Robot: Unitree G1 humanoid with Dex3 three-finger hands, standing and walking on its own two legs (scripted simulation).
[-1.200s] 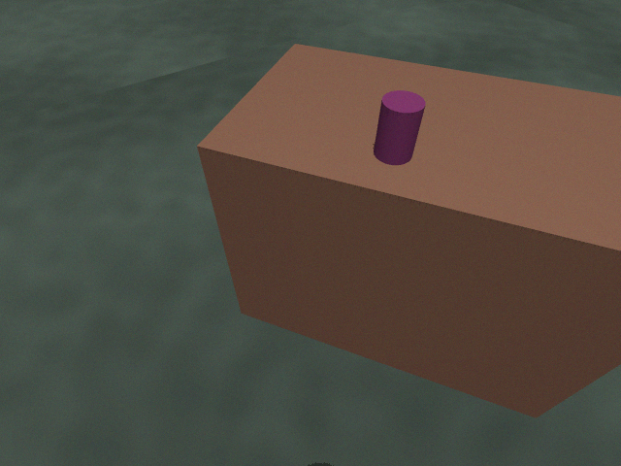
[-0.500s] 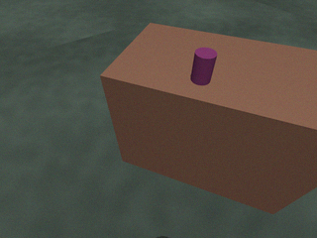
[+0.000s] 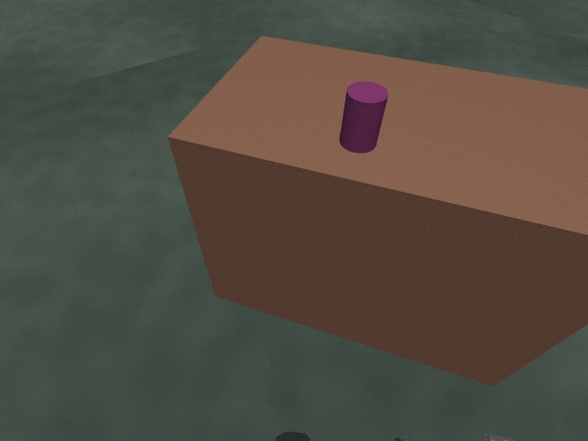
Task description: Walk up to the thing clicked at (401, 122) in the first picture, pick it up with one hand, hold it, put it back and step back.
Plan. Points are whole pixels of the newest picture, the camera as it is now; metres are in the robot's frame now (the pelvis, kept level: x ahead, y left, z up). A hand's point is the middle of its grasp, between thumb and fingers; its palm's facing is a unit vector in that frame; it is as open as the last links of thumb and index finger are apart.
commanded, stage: walk up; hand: left
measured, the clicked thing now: (362, 118) +0.72 -0.14 +0.03
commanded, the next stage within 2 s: none
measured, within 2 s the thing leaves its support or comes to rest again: neither
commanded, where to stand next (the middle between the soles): +0.24 -0.19 m, yaw -19 degrees
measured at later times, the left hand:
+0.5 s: hand (217, 428) +0.18 +0.13 -0.16, palm faces -0.20 -0.93 -0.31, open 7.4 cm
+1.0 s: hand (304, 297) +0.40 -0.01 -0.16, palm faces -0.38 -0.83 -0.41, open 7.4 cm
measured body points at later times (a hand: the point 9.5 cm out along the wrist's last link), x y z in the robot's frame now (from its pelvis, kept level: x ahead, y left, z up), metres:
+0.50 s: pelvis +0.10 -0.12 -0.02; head +0.12 -0.12 +0.43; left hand +0.19 +0.18 -0.14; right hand +0.12 -0.46 -0.12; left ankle +0.15 -0.02 -0.71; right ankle +0.09 -0.25 -0.74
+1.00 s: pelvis +0.19 -0.22 -0.03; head +0.24 -0.26 +0.41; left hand +0.42 +0.03 -0.13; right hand +0.13 -0.55 -0.16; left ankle +0.20 -0.06 -0.70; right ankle +0.24 -0.36 -0.74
